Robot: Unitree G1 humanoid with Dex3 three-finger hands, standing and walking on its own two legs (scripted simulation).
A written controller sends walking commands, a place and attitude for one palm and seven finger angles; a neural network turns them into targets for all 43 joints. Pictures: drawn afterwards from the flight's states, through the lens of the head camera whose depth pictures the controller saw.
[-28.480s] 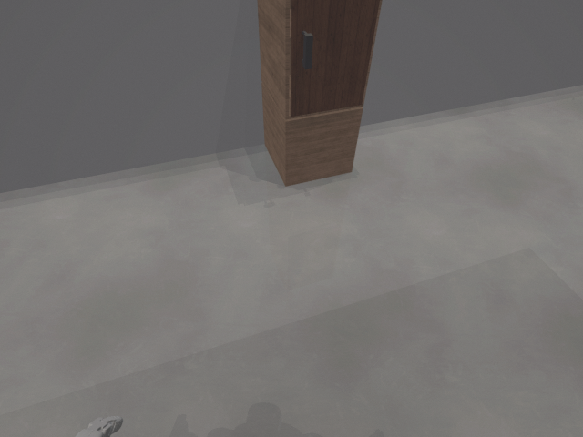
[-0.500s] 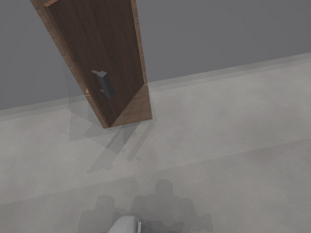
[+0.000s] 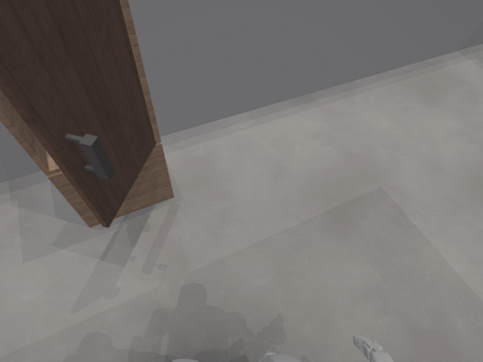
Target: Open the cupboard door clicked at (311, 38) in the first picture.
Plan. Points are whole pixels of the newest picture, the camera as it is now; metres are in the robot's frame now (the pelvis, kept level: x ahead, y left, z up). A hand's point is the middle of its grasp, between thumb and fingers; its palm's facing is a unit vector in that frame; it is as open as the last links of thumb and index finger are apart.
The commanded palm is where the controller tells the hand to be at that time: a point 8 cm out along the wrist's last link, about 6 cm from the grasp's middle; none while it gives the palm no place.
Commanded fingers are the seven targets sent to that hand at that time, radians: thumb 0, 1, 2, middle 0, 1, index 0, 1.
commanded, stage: walk to a spot facing it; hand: left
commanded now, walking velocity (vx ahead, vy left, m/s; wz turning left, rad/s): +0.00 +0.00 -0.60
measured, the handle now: (89, 156) +0.48 +0.38 -0.05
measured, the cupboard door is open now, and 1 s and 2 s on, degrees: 50 50 50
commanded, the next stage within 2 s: turn to face it in 1.92 s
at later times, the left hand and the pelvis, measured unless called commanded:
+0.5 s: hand (185, 325) +0.19 +0.12 -0.15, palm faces -0.31 -0.92 -0.23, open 7.4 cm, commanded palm none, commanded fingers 0.00 0.90 0.90 -0.20 -0.30 -0.20 -0.30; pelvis +0.05 -0.04 +0.01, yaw -18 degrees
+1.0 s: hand (230, 226) +0.41 +0.06 -0.16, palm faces -0.56 -0.82 -0.15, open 7.4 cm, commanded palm none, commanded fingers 0.00 0.90 0.90 -0.20 -0.30 -0.20 -0.30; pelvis +0.23 -0.05 +0.01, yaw -36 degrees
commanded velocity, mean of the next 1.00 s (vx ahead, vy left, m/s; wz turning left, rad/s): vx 0.25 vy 0.00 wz -0.57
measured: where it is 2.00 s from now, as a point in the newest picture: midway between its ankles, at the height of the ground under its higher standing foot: (345, 272)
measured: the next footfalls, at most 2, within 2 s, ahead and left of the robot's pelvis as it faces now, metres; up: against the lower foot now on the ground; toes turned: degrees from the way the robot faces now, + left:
right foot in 0.28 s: +0.04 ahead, -0.15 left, +0.00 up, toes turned -15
left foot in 0.68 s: +0.23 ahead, +0.04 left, +0.00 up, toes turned -20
